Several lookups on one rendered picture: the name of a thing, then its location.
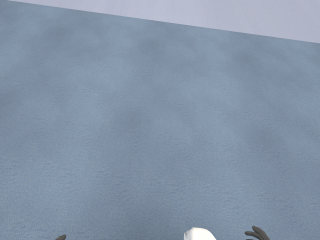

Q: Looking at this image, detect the right robot hand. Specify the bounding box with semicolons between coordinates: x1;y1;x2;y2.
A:
244;226;270;240

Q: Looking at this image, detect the right robot thigh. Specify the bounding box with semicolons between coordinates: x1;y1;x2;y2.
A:
184;227;216;240

